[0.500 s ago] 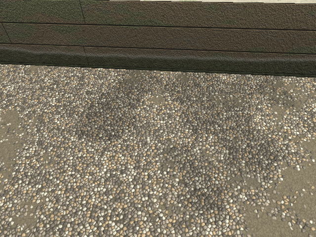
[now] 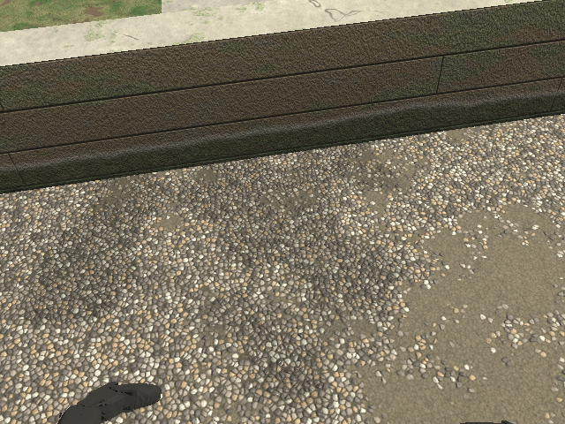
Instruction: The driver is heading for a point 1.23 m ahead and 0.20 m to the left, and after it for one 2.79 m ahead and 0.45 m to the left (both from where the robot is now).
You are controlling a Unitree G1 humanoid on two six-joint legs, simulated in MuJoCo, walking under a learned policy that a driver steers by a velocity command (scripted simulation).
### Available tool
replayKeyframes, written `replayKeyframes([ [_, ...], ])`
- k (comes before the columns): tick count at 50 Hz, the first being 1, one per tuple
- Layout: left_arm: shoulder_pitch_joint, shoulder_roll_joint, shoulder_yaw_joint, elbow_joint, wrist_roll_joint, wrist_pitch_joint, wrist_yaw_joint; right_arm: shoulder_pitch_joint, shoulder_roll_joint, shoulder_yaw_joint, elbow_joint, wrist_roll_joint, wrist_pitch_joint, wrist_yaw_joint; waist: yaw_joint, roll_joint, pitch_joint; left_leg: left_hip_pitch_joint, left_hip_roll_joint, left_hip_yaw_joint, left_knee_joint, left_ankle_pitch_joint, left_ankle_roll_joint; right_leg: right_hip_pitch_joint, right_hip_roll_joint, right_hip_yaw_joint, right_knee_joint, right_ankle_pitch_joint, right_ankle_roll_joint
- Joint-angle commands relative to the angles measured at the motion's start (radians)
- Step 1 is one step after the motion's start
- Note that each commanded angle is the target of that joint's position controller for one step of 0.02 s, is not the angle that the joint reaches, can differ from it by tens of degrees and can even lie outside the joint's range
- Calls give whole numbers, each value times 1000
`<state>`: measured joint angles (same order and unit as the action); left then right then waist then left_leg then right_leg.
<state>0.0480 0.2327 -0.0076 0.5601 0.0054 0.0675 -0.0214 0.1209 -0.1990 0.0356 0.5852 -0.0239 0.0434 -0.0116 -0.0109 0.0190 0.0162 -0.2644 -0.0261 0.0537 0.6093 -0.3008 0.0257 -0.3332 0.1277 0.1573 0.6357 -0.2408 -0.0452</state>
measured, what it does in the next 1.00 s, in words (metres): shifts its weight, turning left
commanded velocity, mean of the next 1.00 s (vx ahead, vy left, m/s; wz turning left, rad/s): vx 0.50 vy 0.00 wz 0.26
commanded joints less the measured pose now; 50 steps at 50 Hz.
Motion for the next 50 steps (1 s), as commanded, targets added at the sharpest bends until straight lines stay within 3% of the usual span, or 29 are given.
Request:
replayKeyframes([
  [1, -57, 101, 15, -74, -3, -6, 4, -144, -30, -5, -125, 3, -21, 13, 26, -147, -24, 23, 34, -26, -57, -70, -16, -64, -118, 176, -251, -269, -20],
  [3, -96, 104, 12, -84, -10, -4, 10, -104, -40, -9, -115, -4, -27, 19, 12, -180, -22, 65, 26, -9, -44, -40, -17, -96, -130, 227, -299, -278, -29],
  [7, -108, 87, 3, -81, -7, -6, 14, -71, -42, -13, -96, -5, -38, 19, 4, -88, -71, 132, 59, -41, -80, -33, 8, -62, -107, 165, -254, -183, -10],
  [8, -110, 79, 0, -81, -3, -8, 13, -72, -45, -13, -92, -2, -37, 18, 8, -63, -76, 130, 67, -59, -94, -35, 17, -46, -98, 137, -233, -159, -3],
  [9, -126, 40, -13, -89, -1, -10, 6, -87, -41, -10, -92, -4, -32, 17, 24, -25, -86, 111, 78, -69, -106, -16, 13, -7, -82, 97, -202, -107, 6],
  [12, -102, 38, -19, -75, 12, -19, 1, -102, -57, -13, -90, 10, -17, 17, 43, 15, -80, 74, 81, -124, -141, -39, 26, 37, -79, 29, -155, -52, 18],
  [14, -96, 37, -21, -72, 22, -21, 4, -108, -65, -16, -85, 20, -14, 19, 48, 18, -67, 78, 62, -142, -129, -14, 26, 32, -94, 8, -143, -17, 21],
  [16, -91, 37, -23, -70, 22, -25, 10, -100, -66, -19, -82, 21, -11, 19, 42, -1, -63, 88, 48, -153, -110, 6, 30, 25, -103, -4, -142, -10, 23],
  [17, -94, 23, -31, -70, 30, -27, 13, -98, -60, -18, -84, 17, -4, 21, 35, -13, -66, 92, 44, -165, -103, 19, 31, 26, -107, -12, -143, 1, 23],
  [20, -100, 18, -33, -74, 26, -37, 17, -96, -70, -25, -88, 15, 10, 19, 22, -19, -58, 82, 31, -192, -84, 53, 35, 36, -112, -36, -126, 24, 26],
  [29, -59, 22, -17, -92, 33, -54, 36, -106, -95, -39, -107, 21, 27, 13, 6, -7, -83, 19, 9, -286, -42, 247, 66, 141, -124, -129, -35, 123, 44],
  [31, -51, 21, -13, -99, 34, -54, 38, -113, -97, -40, -109, 24, 29, 14, 9, -16, -97, 0, 6, -302, -25, 325, 68, 173, -127, -145, -18, 170, 49],
  [32, -23, 33, -11, -87, 42, -56, 32, -128, -96, -40, -111, 25, 29, 15, 8, -15, -130, -8, 4, -303, -10, 312, 77, 206, -139, -147, -15, 166, 42],
  [33, 5, 52, 3, -67, 37, -58, 40, -141, -85, -39, -116, 28, 37, 9, 4, -39, -148, -40, -2, -289, 20, 356, 87, 263, -158, -137, -3, 240, 34],
  [34, -12, 66, 7, -73, 34, -46, 43, -159, -71, -31, -122, 15, 34, 20, -6, -65, -99, -109, -11, -235, 79, 433, 73, 268, -212, -112, 22, 492, 22],
  [35, 7, 69, 15, -67, 38, -41, 45, -125, -67, -31, -107, 9, 29, 19, -10, -77, -146, -135, -18, -220, 96, 392, 65, 322, -250, -95, 45, 623, -2],
  [37, 19, 68, 24, -63, 38, -32, 52, -120, -68, -32, -94, 8, 21, 19, -5, -80, -179, -142, -19, -198, 101, 347, 62, 339, -289, -101, 61, 693, -20],
  [39, -2, 60, 29, -64, 35, -25, 53, -130, -57, -28, -89, 9, 18, 21, -8, -58, -195, -75, -12, -193, 72, 439, 74, 283, -260, -150, 73, 591, 7],
  [42, -40, 24, 19, -76, 38, -16, 41, -141, -62, -22, -87, 23, 28, 24, -27, 23, -190, -7, 15, -270, 42, 689, 96, 173, -168, -229, 81, 212, 72],
  [45, -50, 3, 14, -76, 30, -17, 26, -136, -65, -13, -83, 23, 42, 23, -36, 71, -161, -5, 44, -360, -12, 731, 87, 108, -131, -235, 87, -53, 90],
  [46, -52, -2, 13, -76, 29, -18, 23, -141, -67, -11, -85, 23, 44, 23, -35, 75, -151, -14, 49, -382, -33, 706, 82, 99, -126, -234, 82, -101, 93],
  [47, -13, 9, 18, -57, 26, -30, 23, -113, -82, -15, -75, 30, 52, 7, -30, 87, -188, 0, 56, -464, -111, 495, 80, 117, -104, -236, 68, -205, 91],
  [48, -11, 2, 13, -58, 20, -35, 24, -163, -88, -15, -92, 28, 59, 4, -10, 96, -130, -15, 62, -484, -147, 362, 88, 89, -109, -221, 42, -184, 91],
  [50, -29, -4, 5, -52, 24, -44, 27, -201, -69, -8, -110, 29, 62, 3, -6, 46, -94, -65, 52, -464, -179, 209, 85, 136, -123, -214, -7, -107, 82],
])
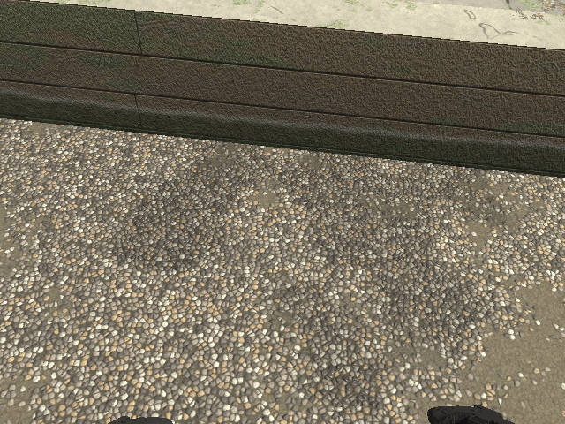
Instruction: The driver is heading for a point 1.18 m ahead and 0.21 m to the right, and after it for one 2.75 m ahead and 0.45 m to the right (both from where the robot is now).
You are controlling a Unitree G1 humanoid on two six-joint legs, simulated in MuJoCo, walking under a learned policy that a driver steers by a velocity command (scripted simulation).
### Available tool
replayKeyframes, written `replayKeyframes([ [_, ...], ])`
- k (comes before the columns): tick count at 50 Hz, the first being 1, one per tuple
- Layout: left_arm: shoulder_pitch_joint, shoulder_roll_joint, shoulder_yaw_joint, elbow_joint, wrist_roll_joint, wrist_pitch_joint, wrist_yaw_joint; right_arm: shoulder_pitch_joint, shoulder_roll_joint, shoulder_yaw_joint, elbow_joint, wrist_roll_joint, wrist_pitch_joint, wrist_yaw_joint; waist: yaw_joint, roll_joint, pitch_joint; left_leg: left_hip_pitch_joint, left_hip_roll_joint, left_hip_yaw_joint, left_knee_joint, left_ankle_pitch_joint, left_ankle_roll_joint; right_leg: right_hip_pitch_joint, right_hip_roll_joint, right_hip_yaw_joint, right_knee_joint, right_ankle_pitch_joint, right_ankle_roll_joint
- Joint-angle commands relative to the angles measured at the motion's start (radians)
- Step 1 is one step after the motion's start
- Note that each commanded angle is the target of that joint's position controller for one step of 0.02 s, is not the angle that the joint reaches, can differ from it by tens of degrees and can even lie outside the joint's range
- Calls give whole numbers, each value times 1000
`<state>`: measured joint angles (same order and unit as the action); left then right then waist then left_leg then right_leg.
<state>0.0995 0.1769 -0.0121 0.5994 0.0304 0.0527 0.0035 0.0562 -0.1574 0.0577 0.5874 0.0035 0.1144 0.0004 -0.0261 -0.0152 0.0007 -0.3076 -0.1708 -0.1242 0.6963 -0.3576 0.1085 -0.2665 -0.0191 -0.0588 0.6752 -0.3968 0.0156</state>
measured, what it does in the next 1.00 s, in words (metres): stands, turning right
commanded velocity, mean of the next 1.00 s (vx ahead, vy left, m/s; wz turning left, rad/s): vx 0.50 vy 0.00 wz -0.31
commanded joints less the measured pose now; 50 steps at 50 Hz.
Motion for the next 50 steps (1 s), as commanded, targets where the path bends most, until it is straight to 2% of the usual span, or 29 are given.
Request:
replayKeyframes([
  [1, -90, 49, 8, -90, 3, -31, 5, -129, -102, -27, -111, 0, -13, -6, 4, 57, -77, -43, 186, -270, -273, 235, -5, 108, 16, 5, -58, 82, 15],
  [3, -93, 39, 4, -84, 3, -30, 8, -112, -85, -19, -106, -11, -26, -1, -3, 40, -88, -38, 168, -224, -276, 204, -22, 147, 0, 21, -78, 111, 0],
  [6, -85, 34, 1, -68, -10, -23, 10, -101, -71, -11, -104, -22, -41, 4, -10, 43, -80, -33, 168, -170, -285, 139, -32, 155, -3, 53, -97, 114, -20],
  [8, -90, 40, 1, -63, -16, -20, 7, -82, -72, -8, -98, -25, -43, 8, -23, 36, -58, -47, 179, -146, -290, 130, -44, 147, 7, 80, -96, 119, -31],
  [9, -108, 33, -6, -76, -13, -19, -3, -75, -92, -9, -96, -25, -53, 14, -24, 65, -35, -52, 189, -160, -322, 98, -72, 112, 16, 78, -97, 91, -29],
  [10, -103, 36, -6, -75, -15, -18, -7, -85, -97, -10, -100, -24, -57, 16, -20, 78, -23, -47, 200, -165, -332, 82, -78, 94, 23, 90, -104, 89, -28],
  [13, -88, 48, -5, -69, -11, -20, -10, -93, -92, -9, -107, -27, -68, 12, -11, 64, -36, -28, 206, -131, -324, 91, -77, 94, 32, 122, -109, 112, -33],
  [15, -94, 47, -2, -74, -15, -12, 0, -100, -80, -5, -107, -29, -82, 4, 1, 56, -51, 4, 194, -86, -306, 124, -78, 93, 33, 148, -117, 134, -33],
  [18, -77, 58, 1, -72, -13, -7, 8, -93, -70, -7, -119, -33, -92, 1, 18, 42, -60, 37, 183, -23, -266, 118, -76, 73, 37, 178, -114, 142, -49],
  [25, -84, 89, 9, -96, -20, 9, 5, -66, -79, -25, -140, -42, -101, -10, 22, -7, -62, 112, 178, 91, -146, 180, -94, -21, 41, 269, -108, 223, -86],
  [27, -99, 93, 9, -100, -25, 9, 5, -64, -73, -28, -148, -43, -99, -9, 26, -19, -82, 138, 178, 112, -118, 200, -101, -37, 38, 299, -110, 272, -95],
  [28, -107, 97, 9, -107, -26, 12, 3, -37, -83, -29, -141, -51, -104, -4, 20, -13, -95, 160, 181, 122, -109, 180, -101, -60, 32, 315, -104, 260, -106],
  [30, -110, 104, 10, -111, -29, 16, 0, -38, -84, -34, -144, -50, -109, -2, 26, -7, -90, 183, 188, 138, -91, 201, -99, -95, 39, 332, -98, 289, -109],
  [31, -121, 95, 10, -117, -31, 27, 5, -13, -102, -43, -124, -45, -111, -13, 32, 18, -104, 224, 206, 127, -85, 251, -95, -116, 44, 318, -67, 340, -122],
  [34, -102, 96, 11, -114, -31, 33, 8, -10, -109, -51, -122, -42, -110, -22, 46, 40, -114, 258, 251, 132, -71, 344, -76, -153, 63, 289, -23, 363, -115],
  [35, -127, 79, 1, -123, -15, 31, -7, -33, -113, -52, -127, -38, -98, -23, 60, 53, -54, 227, 298, 114, -47, 548, -65, -200, 66, 238, 18, 465, -101],
  [36, -99, 72, -1, -109, -9, 26, -7, -15, -112, -57, -120, -42, -94, -22, 64, 49, -105, 240, 316, 117, -31, 617, -54, -172, 66, 227, 16, 468, -99],
  [37, -98, 66, -4, -102, -5, 21, -7, -2, -107, -59, -117, -43, -92, -22, 55, 38, -134, 229, 310, 127, -21, 605, -58, -132, 65, 224, 3, 494, -102],
  [39, -108, 64, -9, -99, -16, 16, -8, -18, -92, -58, -118, -46, -87, -19, 61, 20, -172, 214, 270, 173, -11, 459, -88, -96, 59, 250, -17, 583, -116],
  [40, -89, 81, -6, -88, -31, 22, 6, 1, -93, -60, -111, -47, -95, -16, 50, -5, -222, 218, 216, 201, -27, 174, -104, -46, 45, 323, -79, 475, -132],
  [41, -127, 92, -8, -99, -37, 32, 6, -26, -77, -53, -117, -44, -94, -13, 48, -50, -147, 177, 187, 213, -32, 55, -114, -88, 28, 378, -120, 442, -142],
  [43, -137, 89, -16, -106, -38, 45, 6, -37, -66, -47, -113, -43, -96, -8, 52, -65, -83, 162, 171, 213, -39, -5, -118, -134, 14, 433, -171, 385, -144],
  [45, -131, 86, -20, -106, -34, 46, 6, -23, -62, -44, -105, -45, -101, -6, 49, -56, -71, 186, 180, 208, -55, 9, -115, -156, 20, 436, -193, 341, -136],
  [50, -127, 67, -28, -103, -30, 26, 4, -3, -60, -46, -86, -44, -103, -10, 42, -11, -86, 248, 213, 197, -92, 47, -105, -158, 42, 390, -199, 288, -126],
])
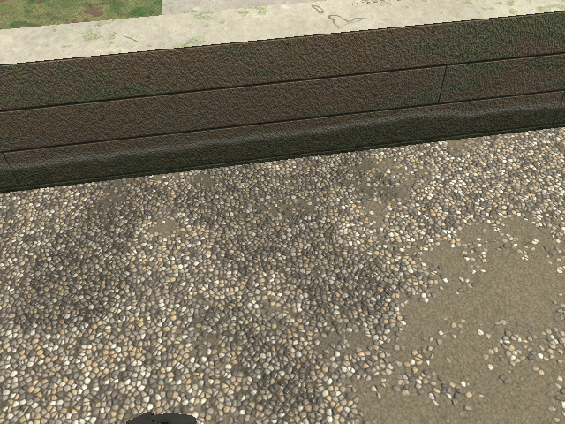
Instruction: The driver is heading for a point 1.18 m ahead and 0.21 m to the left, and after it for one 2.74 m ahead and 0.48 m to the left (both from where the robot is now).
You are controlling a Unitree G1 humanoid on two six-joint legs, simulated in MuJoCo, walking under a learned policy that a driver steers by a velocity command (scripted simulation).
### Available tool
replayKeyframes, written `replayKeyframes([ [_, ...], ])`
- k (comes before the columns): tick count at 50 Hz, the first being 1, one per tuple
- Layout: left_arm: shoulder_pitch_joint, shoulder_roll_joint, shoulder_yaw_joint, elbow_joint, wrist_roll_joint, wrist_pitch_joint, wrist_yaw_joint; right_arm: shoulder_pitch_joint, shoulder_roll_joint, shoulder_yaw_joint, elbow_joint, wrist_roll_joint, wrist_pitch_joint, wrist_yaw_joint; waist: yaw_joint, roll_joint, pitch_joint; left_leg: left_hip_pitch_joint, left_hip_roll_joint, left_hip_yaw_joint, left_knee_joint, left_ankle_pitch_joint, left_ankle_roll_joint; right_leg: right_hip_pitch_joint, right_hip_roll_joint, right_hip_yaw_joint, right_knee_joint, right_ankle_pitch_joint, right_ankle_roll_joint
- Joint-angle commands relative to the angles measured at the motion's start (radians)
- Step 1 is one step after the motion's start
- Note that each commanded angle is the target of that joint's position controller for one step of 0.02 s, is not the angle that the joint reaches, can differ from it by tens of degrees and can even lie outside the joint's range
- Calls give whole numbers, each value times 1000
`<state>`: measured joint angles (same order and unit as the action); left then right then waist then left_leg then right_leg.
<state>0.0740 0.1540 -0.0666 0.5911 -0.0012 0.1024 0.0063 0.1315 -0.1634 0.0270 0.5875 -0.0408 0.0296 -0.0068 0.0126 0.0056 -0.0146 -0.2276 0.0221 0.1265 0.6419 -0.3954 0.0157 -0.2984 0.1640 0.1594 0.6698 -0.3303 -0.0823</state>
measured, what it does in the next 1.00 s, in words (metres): stands, turning left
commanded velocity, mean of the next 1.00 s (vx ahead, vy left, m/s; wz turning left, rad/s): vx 0.50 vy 0.00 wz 0.31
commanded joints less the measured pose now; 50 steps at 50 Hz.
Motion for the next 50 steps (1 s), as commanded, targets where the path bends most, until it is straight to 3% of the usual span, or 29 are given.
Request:
replayKeyframes([
  [1, -106, 85, 24, -96, 4, -26, -1, -74, -51, -14, -83, 3, -17, -4, 1, -29, -71, 164, 27, -58, -45, 89, -7, -117, -139, 157, -191, 212, -22],
  [9, -78, 71, 12, -87, 27, -38, -7, -76, -60, -12, -61, 27, -3, -5, 34, -12, -42, 126, 18, -138, -62, 138, 39, -80, -154, 53, -188, 181, 19],
  [14, -87, 72, 11, -95, 28, -50, 3, -65, -70, -19, -59, 25, 8, -5, 20, -36, -38, 103, -9, -184, -37, 157, 47, -70, -172, 18, -178, 202, 28],
  [16, -101, 88, 15, -101, 27, -64, -2, -86, -64, -13, -82, 18, 12, 9, 8, -67, -24, 46, -30, -188, -36, 128, 36, -48, -189, 31, -196, 186, 41],
  [21, -89, 70, 16, -116, 39, -81, 9, -80, -76, -16, -87, 21, 20, -7, -12, -18, -52, 16, -33, -252, -51, 192, 45, 32, -172, -61, -139, 202, 53],
  [25, -83, 68, 23, -136, 44, -86, 10, -98, -90, -19, -101, 28, 30, -4, -9, 10, -57, -37, -25, -318, -59, 251, 65, 74, -166, -123, -87, 194, 72],
  [27, -56, 80, 27, -130, 51, -92, -1, -126, -91, -17, -111, 32, 32, 1, -11, 17, -74, -79, -27, -338, -57, 237, 76, 113, -177, -135, -73, 172, 68],
  [30, -30, 102, 44, -114, 43, -96, 16, -132, -88, -17, -116, 37, 48, -6, -23, -12, -84, -145, -44, -326, -13, 292, 86, 186, -215, -130, -56, 249, 49],
  [31, -51, 112, 48, -123, 40, -85, 19, -164, -79, -10, -127, 25, 45, 11, -34, -26, -25, -202, -51, -283, 46, 422, 74, 164, -260, -111, -36, 467, 40],
  [33, -26, 124, 63, -113, 48, -78, 23, -117, -82, -13, -105, 17, 38, 13, -44, -38, -108, -190, -57, -269, 60, 449, 71, 213, -297, -125, -2, 586, 24],
  [35, -36, 104, 64, -114, 47, -75, 23, -128, -69, -6, -100, 19, 32, 12, -43, -19, -151, -138, -54, -279, 36, 513, 78, 196, -280, -159, 12, 518, 41],
  [36, -24, 91, 62, -110, 46, -83, 20, -112, -80, -8, -94, 38, 36, -2, -36, 5, -216, -78, -44, -344, -18, 425, 94, 199, -223, -202, -6, 221, 66],
  [38, -71, 64, 52, -121, 44, -84, 11, -170, -88, -3, -111, 47, 55, -1, -35, 70, -98, -128, -13, -441, -89, 408, 111, 121, -173, -232, -5, 17, 92],
  [40, -65, 60, 49, -116, 44, -87, 4, -165, -88, 4, -114, 46, 66, 0, -37, 78, -59, -156, -3, -483, -127, 377, 112, 111, -165, -234, -12, -19, 96],
  [42, -48, 59, 48, -107, 45, -93, 2, -159, -86, 9, -113, 41, 64, -1, -35, 69, -61, -166, -11, -485, -147, 342, 104, 141, -175, -229, -29, -8, 94],
  [50, -28, 60, 47, -73, 27, -87, 7, -154, -58, 27, -105, 23, 42, 9, -46, 16, -62, -124, -29, -382, -163, 266, 59, 178, -209, -183, -82, 56, 54],
])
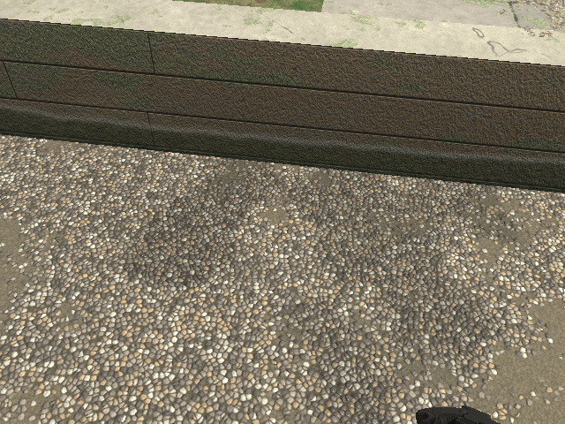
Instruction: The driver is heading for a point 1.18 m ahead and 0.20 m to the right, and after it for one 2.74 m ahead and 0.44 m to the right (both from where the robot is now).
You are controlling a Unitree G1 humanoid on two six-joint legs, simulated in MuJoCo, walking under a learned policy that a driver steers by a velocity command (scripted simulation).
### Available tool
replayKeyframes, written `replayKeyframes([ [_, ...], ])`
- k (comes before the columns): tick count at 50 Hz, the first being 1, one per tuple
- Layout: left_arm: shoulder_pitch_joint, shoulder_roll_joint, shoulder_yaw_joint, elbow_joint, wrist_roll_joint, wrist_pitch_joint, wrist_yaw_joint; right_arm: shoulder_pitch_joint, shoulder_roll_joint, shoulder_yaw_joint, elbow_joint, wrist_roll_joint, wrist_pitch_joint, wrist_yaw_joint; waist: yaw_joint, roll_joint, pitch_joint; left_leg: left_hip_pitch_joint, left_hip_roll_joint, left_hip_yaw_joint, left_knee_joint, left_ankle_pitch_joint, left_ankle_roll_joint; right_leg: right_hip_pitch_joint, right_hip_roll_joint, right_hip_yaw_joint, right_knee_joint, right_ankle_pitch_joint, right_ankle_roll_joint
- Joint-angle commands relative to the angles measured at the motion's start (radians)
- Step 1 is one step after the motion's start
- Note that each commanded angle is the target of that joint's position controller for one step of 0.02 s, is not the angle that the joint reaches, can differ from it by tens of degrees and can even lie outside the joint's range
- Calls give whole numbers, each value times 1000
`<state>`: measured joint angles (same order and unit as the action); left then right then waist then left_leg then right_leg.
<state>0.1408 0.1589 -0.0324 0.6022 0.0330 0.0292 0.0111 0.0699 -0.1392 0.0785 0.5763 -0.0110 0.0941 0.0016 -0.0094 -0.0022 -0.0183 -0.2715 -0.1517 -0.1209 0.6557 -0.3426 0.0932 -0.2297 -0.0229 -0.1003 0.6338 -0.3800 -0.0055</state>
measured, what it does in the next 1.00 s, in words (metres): stands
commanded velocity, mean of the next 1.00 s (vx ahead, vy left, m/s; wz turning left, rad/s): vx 0.50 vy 0.00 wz -0.28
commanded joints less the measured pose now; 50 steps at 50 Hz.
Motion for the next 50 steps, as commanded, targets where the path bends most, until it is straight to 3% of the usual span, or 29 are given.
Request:
replayKeyframes([
  [1, -95, 56, 14, -79, -11, -11, 1, -82, -81, -23, -89, -10, -24, 1, -32, 21, -53, -81, 151, -119, -179, 214, -23, 109, -15, 91, -45, 111, -28],
  [8, -86, 69, 24, -71, -16, 5, 1, -69, -85, -23, -88, -14, -40, -11, -27, 46, -38, -64, 180, -65, -171, 279, -47, 74, 24, 157, -18, 128, -42],
  [10, -107, 64, 19, -90, -10, 8, -12, -77, -104, -29, -92, -14, -55, -8, -18, 78, -22, -33, 201, -77, -192, 285, -65, 11, 43, 159, -21, 97, -31],
  [13, -112, 60, 19, -98, -11, 16, -1, -64, -92, -29, -95, -21, -66, -15, -2, 41, -45, 16, 199, -29, -161, 339, -65, 4, 51, 187, -30, 144, -29],
  [19, -125, 80, 23, -99, -20, 28, 6, -58, -85, -39, -120, -27, -73, -17, 11, -9, -75, 64, 174, 85, -100, 244, -77, -25, 46, 264, -23, 244, -62],
  [21, -140, 88, 23, -109, -24, 34, 0, -34, -96, -42, -119, -36, -81, -8, 9, -12, -73, 91, 178, 108, -81, 204, -77, -78, 43, 292, -20, 233, -76],
  [23, -149, 87, 23, -118, -26, 49, 5, -4, -120, -56, -101, -30, -85, -21, 17, 2, -85, 145, 204, 109, -60, 248, -65, -129, 47, 289, 8, 285, -93],
  [26, -147, 99, 26, -120, -31, 54, 4, -13, -119, -62, -108, -30, -85, -24, 26, 1, -76, 151, 219, 138, -35, 247, -62, -168, 53, 307, 21, 329, -97],
  [27, -179, 89, 19, -133, -21, 52, -13, -37, -127, -66, -114, -26, -74, -27, 39, 12, -13, 125, 258, 131, -8, 439, -58, -226, 57, 260, 70, 480, -88],
  [29, -143, 83, 17, -115, -10, 45, -13, -3, -130, -78, -104, -36, -68, -27, 38, 12, -106, 157, 280, 149, 27, 525, -53, -184, 61, 250, 71, 526, -90],
  [30, -116, 88, 19, -106, -26, 44, 3, 21, -117, -77, -98, -35, -77, -26, 26, -5, -200, 172, 235, 180, 16, 273, -70, -103, 55, 307, 20, 429, -106],
  [32, -170, 100, 15, -122, -38, 55, 2, -40, -86, -66, -112, -32, -78, -19, 34, -66, -112, 116, 174, 212, 24, 47, -94, -156, 24, 410, -55, 410, -127],
  [34, -171, 100, 8, -125, -40, 65, 0, -51, -76, -61, -111, -31, -77, -14, 38, -84, -61, 97, 152, 218, 28, -24, -101, -194, 11, 467, -106, 377, -130],
  [39, -169, 82, -8, -121, -32, 55, 1, -11, -66, -59, -85, -32, -87, -9, 24, -51, -75, 175, 184, 204, -22, 5, -92, -208, 30, 444, -149, 271, -110],
  [43, -176, 63, -18, -121, -20, 42, -8, -7, -67, -57, -70, -20, -83, -13, 30, -20, -68, 171, 212, 179, -62, 30, -66, -173, 42, 375, -151, 201, -79],
  [50, -145, 58, -28, -108, -6, 28, -11, -5, -78, -61, -51, -4, -66, -11, 51, -16, -29, 146, 182, 97, -64, 57, -36, -171, 14, 298, -160, 180, -52],
])
Keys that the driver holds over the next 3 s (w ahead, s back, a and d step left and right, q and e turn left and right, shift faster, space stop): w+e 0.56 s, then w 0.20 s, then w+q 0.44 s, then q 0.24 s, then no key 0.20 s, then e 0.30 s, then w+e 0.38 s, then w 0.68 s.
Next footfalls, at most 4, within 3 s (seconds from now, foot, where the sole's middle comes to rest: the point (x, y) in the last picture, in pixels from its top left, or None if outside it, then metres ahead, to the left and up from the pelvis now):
none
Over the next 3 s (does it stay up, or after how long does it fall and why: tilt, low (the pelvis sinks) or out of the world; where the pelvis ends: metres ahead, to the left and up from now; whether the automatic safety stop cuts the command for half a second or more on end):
stays up -0.01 -0.03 0.00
